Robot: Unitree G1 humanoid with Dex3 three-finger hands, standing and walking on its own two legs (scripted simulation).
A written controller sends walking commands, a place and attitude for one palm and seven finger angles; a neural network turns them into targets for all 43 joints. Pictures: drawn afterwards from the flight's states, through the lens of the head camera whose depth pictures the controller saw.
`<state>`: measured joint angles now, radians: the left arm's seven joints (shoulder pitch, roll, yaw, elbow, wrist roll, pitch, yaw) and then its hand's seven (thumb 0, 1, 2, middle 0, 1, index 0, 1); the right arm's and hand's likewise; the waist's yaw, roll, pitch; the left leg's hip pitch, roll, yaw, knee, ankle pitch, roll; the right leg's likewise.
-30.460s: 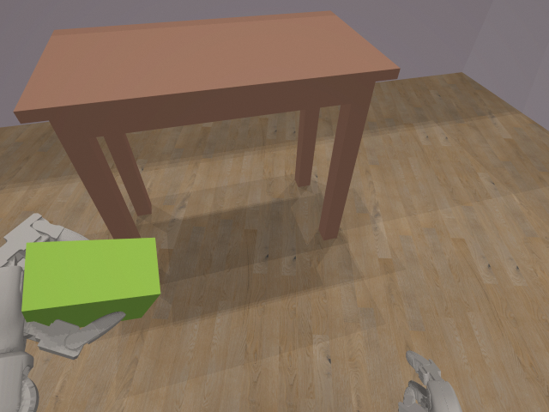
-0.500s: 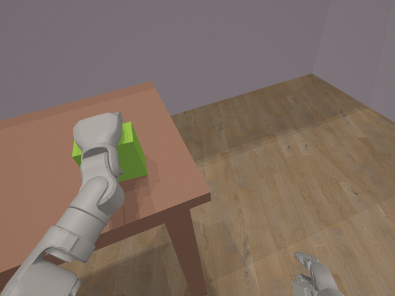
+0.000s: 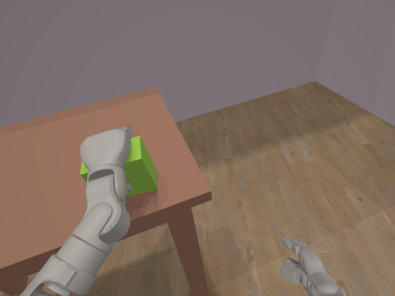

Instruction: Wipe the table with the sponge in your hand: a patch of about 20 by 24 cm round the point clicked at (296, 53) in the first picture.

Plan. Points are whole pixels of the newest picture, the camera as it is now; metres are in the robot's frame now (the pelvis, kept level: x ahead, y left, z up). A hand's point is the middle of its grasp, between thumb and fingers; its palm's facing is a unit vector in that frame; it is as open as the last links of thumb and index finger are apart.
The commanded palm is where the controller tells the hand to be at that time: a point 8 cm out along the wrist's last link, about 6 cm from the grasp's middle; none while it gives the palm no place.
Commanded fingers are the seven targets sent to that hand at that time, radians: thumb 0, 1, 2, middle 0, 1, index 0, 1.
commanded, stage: slide back across to the middle lane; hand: left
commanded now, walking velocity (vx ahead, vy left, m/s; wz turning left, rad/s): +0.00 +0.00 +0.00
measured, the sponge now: (125, 175) +0.33 +0.21 +0.10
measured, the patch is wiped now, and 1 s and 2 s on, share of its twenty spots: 0.85 0.85 0.85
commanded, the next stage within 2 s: wipe forward along the middle lane in 0.58 s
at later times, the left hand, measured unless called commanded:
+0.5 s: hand (94, 174) +0.29 +0.24 +0.15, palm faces +0.17 -0.10 -0.98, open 10.3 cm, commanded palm +0.24 +0.25 +0.20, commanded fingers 0.00 0.10 1.30 -1.20 -1.60 -1.20 -1.60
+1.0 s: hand (79, 174) +0.29 +0.28 +0.14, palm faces +0.02 +0.00 -1.00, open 10.3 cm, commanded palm +0.28 +0.28 +0.18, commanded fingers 0.00 0.10 1.30 -1.20 -1.60 -1.20 -1.60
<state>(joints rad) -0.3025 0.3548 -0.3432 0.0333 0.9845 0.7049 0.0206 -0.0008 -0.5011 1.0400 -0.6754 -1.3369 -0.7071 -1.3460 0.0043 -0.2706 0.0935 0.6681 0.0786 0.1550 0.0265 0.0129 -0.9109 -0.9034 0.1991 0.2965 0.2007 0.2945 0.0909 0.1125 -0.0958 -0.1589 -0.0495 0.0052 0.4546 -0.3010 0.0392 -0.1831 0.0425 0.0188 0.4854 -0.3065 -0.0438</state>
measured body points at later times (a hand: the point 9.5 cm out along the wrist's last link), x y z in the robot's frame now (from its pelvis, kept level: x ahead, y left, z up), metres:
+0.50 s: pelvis -0.01 -0.02 +0.00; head -0.03 -0.07 +0.45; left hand +0.27 +0.24 +0.20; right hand +0.23 -0.23 -0.09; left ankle -0.04 +0.10 -0.74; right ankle -0.03 -0.09 -0.74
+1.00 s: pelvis -0.02 -0.03 +0.00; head -0.03 -0.07 +0.45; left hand +0.29 +0.28 +0.20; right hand +0.20 -0.24 -0.10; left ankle -0.04 +0.10 -0.74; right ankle -0.03 -0.09 -0.74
